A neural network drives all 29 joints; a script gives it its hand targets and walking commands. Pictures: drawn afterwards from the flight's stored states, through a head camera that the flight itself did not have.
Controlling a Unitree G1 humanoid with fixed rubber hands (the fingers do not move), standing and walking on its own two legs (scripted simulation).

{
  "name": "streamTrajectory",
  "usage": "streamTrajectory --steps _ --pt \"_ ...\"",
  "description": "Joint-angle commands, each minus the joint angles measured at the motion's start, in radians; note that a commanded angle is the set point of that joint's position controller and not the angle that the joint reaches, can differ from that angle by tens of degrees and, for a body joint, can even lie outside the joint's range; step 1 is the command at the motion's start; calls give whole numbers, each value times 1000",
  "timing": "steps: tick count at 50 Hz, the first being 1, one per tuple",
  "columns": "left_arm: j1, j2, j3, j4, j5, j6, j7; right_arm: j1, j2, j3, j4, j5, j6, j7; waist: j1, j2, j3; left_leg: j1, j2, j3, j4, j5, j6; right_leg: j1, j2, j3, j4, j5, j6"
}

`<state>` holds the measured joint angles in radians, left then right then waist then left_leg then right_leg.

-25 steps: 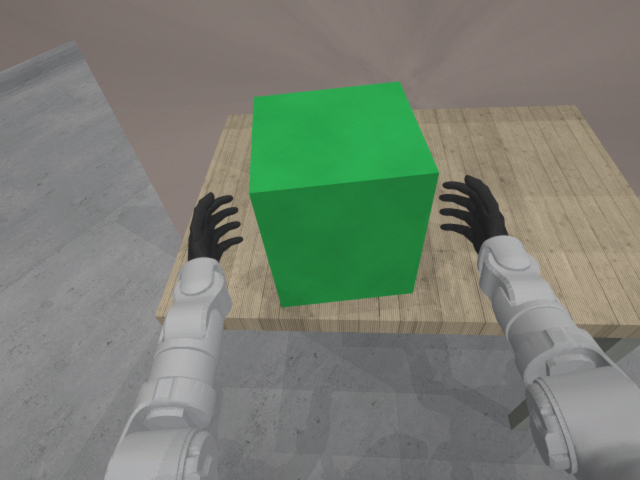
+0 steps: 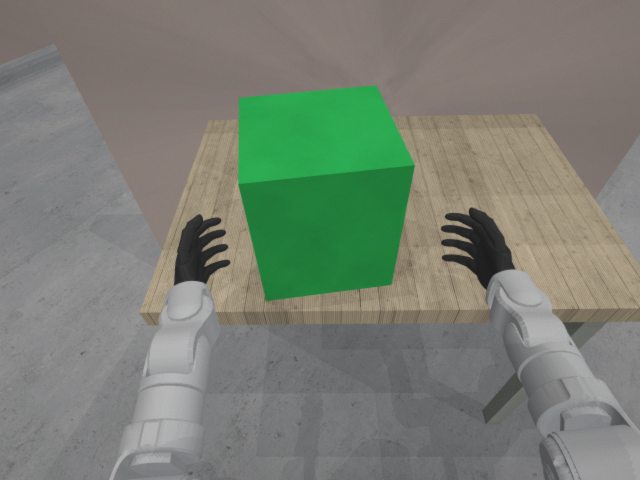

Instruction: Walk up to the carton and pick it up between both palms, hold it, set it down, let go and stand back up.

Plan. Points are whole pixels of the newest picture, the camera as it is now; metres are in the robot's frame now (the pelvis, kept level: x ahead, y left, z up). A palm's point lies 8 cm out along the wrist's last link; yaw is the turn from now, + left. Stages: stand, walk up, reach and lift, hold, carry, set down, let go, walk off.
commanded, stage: set down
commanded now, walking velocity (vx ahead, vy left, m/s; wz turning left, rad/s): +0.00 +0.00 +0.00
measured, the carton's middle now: (319, 196) +0.50 +0.09 +0.06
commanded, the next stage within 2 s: none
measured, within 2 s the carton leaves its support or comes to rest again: neither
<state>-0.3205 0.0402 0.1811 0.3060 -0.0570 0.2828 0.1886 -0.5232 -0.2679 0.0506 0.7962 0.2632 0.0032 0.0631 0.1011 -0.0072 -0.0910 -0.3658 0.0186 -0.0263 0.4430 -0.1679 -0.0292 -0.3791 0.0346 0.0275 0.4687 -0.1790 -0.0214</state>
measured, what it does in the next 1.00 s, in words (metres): stands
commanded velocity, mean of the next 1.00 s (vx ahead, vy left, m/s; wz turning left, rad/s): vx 0.00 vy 0.00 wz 0.00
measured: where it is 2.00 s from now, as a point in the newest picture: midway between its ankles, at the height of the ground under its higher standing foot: outside the picture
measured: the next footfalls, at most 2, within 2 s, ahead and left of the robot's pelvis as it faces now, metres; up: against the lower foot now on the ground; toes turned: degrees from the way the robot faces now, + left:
none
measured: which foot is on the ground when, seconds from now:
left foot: down 0.00-1.00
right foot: down 0.00-1.00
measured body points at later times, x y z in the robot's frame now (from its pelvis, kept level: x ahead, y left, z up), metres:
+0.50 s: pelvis -0.01 -0.01 +0.00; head -0.01 -0.02 +0.45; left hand +0.27 +0.22 +0.08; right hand +0.32 -0.19 +0.07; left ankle +0.03 +0.14 -0.74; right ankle +0.03 -0.10 -0.74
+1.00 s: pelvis -0.01 -0.02 +0.00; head -0.03 -0.03 +0.45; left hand +0.23 +0.21 +0.07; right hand +0.26 -0.20 +0.06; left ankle +0.03 +0.14 -0.74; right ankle +0.03 -0.10 -0.74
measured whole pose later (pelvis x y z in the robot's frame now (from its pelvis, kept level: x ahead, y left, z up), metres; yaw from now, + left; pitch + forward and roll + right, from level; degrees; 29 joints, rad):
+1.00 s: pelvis -0.01 -0.02 +0.00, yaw +0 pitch +0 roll +2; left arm 0.13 0.05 0.16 -0.14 -0.08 0.42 0.15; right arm 0.12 -0.28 0.04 0.00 0.26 0.18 0.05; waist 0.04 -0.02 -0.05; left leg -0.23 0.02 -0.02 0.35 -0.12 -0.03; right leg -0.29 0.03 0.03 0.47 -0.18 -0.04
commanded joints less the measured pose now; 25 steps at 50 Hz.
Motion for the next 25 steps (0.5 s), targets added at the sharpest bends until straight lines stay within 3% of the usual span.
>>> streamTrajectory --steps 1,2,3,4,5,6,9,10,11,12,13,14,15,16,17,18,19,20,21,22,23,24,25 --pt "-244 141 -96 -351 -40 -4 -4 -262 -265 -99 -384 93 -50 23 -30 -36 -395 308 -46 58 -81 249 2 264 44 -34 -147 88 -7" --pt "-172 129 -103 -344 -23 -1 -4 -186 -256 -85 -384 98 -45 26 -34 -63 -356 315 -45 56 -85 248 4 261 47 -32 -157 87 -10" --pt "-31 111 -115 -427 -41 7 -6 -63 -272 -82 -462 107 -51 21 -47 -71 -388 356 -46 57 -86 319 6 317 47 -37 -156 181 -1" --pt "-175 149 -82 -358 -30 18 -17 -177 -266 -84 -406 99 -25 15 -37 -52 -318 292 -52 67 -99 230 9 272 34 -24 -161 82 -2" --pt "-20 123 -97 -425 -23 28 -15 -17 -257 -73 -459 110 -29 13 -41 -64 -319 337 -46 58 -102 267 13 305 37 -26 -171 120 -7" --pt "-104 148 -86 -408 -36 35 -18 -104 -259 -79 -477 110 -17 10 -33 -66 -321 296 -52 70 -105 244 14 307 31 -18 -162 109 -3" --pt "48 119 -94 -498 -26 63 -19 61 -273 -84 -519 115 -11 6 -55 -49 -279 353 -46 55 -111 282 13 298 32 -24 -172 134 -9" --pt "-66 124 -121 -468 -63 72 -19 -29 -282 -116 -532 95 4 4 -76 -36 -283 308 -51 51 -109 194 11 259 24 -19 -174 42 -7" --pt "34 126 -105 -506 -48 72 -13 52 -270 -107 -582 98 -3 3 -45 -70 -274 337 -47 60 -122 206 17 254 30 -24 -183 51 -7" --pt "-54 136 -107 -457 -64 73 -20 -32 -266 -111 -584 92 7 1 -54 -63 -266 294 -47 66 -118 164 24 236 23 -17 -178 3 -7" --pt "-37 150 -97 -441 -58 76 -21 1 -252 -112 -585 92 19 1 -50 -86 -238 277 -46 68 -131 115 31 236 16 -8 -187 -40 -3" --pt "69 140 -93 -527 -57 73 -13 108 -249 -104 -631 100 15 3 -34 -82 -272 313 -47 64 -140 141 30 267 13 0 -189 -9 2" --pt "106 140 -86 -545 -43 83 -13 150 -245 -91 -631 105 23 1 -36 -87 -251 326 -48 65 -138 171 34 286 16 -4 -187 18 0" --pt "23 156 -80 -511 -53 89 -15 92 -245 -105 -629 105 35 -4 -41 -79 -238 284 -51 70 -142 133 34 266 5 3 -185 -9 5" --pt "66 168 -56 -492 -44 91 -19 132 -242 -90 -657 94 36 -13 -39 -125 -226 268 -55 77 -145 148 43 301 3 15 -188 9 14" --pt "217 124 -87 -577 -36 101 -25 254 -243 -78 -706 111 25 -12 -60 -108 -231 331 -51 59 -144 203 40 338 13 11 -192 77 3" --pt "195 142 -69 -605 -47 103 -31 244 -244 -76 -760 111 33 -22 -46 -113 -251 322 -54 68 -138 219 37 346 7 14 -183 97 10" --pt "70 180 -50 -541 -43 103 -34 180 -226 -91 -716 92 46 -26 -54 -120 -215 271 -59 73 -145 143 43 305 1 22 -188 20 20" --pt "74 169 -62 -560 -52 106 -33 160 -231 -89 -743 94 51 -30 -58 -99 -200 253 -61 80 -143 141 46 299 -8 28 -181 10 18" --pt "211 136 -82 -612 -55 109 -34 294 -243 -106 -776 85 45 -30 -78 -98 -195 310 -52 67 -151 199 41 327 -4 15 -191 65 16" --pt "166 163 -67 -629 -59 108 -34 269 -241 -103 -784 94 48 -35 -72 -115 -206 297 -59 76 -149 186 44 323 -5 16 -193 58 22" --pt "114 141 -96 -620 -73 106 -33 216 -249 -117 -790 90 55 -33 -87 -111 -200 288 -56 68 -145 138 46 293 -6 24 -191 2 16" --pt "326 133 -84 -681 -55 109 -34 425 -235 -112 -809 84 55 -33 -83 -121 -179 348 -52 60 -164 204 45 335 -5 16 -207 63 19"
